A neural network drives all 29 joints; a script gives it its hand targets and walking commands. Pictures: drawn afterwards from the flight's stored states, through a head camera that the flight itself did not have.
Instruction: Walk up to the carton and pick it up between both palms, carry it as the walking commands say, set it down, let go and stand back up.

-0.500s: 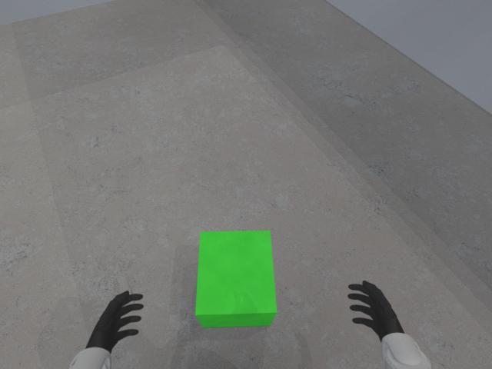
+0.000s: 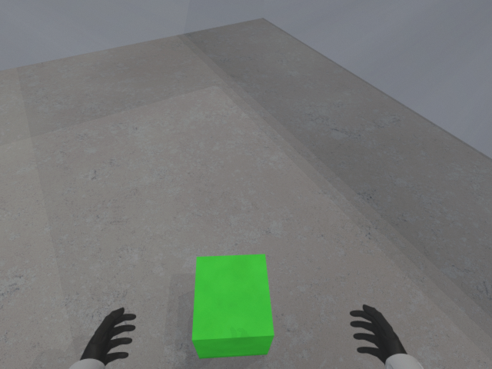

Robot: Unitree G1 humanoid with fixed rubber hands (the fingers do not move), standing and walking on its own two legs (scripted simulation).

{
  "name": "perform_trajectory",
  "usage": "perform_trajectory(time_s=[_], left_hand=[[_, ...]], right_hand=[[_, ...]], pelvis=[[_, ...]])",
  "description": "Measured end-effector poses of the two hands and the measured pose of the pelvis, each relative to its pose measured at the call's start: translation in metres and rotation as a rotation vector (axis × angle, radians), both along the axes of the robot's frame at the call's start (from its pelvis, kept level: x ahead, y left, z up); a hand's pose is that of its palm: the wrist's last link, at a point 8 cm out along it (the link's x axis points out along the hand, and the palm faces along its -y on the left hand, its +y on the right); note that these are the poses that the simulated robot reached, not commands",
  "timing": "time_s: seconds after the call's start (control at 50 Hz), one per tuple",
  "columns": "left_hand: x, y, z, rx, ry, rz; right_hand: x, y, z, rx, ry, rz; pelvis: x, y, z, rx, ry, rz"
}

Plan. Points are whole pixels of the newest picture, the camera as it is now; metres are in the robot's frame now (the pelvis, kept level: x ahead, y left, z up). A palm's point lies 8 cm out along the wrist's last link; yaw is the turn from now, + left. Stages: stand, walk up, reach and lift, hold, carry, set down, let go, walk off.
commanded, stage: stand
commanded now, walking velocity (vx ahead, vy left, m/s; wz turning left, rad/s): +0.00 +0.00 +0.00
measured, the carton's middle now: (232, 306) +0.43 +0.03 -0.64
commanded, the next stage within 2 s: none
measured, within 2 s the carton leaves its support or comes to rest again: neither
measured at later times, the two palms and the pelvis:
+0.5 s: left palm out of the picture +0.14 +0.30 -0.09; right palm (415, 358) +0.15 -0.28 -0.08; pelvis +0.02 +0.01 +0.00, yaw -1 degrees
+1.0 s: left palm out of the picture +0.11 +0.31 -0.10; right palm out of the picture +0.11 -0.29 -0.09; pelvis +0.01 +0.01 +0.01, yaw -1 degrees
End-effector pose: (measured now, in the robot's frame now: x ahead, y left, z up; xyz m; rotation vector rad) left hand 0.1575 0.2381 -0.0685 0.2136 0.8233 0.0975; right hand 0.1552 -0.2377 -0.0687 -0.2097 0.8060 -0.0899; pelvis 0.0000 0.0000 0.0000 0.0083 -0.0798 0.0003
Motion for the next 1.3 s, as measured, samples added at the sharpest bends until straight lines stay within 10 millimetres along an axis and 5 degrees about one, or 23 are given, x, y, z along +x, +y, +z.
perform_trajectory(time_s=[0.14, 0.26, 0.56, 1.3], left_hand=[[-0.013, 0.041, -0.012, 0.103, 0.04, 0.03], [-0.016, 0.056, -0.019, 0.131, 0.092, 0.034], [-0.016, 0.063, -0.027, 0.144, 0.145, 0.027], [-0.067, 0.082, -0.031, 0.166, 0.266, 0.055]], right_hand=[[-0.009, -0.035, -0.007, -0.134, 0.076, -0.035], [-0.006, -0.048, -0.005, -0.179, 0.101, -0.052], [-0.009, -0.044, -0.013, -0.179, 0.148, -0.069], [-0.059, -0.058, -0.019, -0.195, 0.269, -0.1]], pelvis=[[0.008, 0.003, -0.002, -0.009, 0.06, -0.002], [0.016, 0.006, -0.001, -0.011, 0.072, -0.006], [0.022, 0.012, 0.001, -0.009, 0.067, -0.01], [0.0, 0.014, 0.008, -0.011, 0.036, -0.007]])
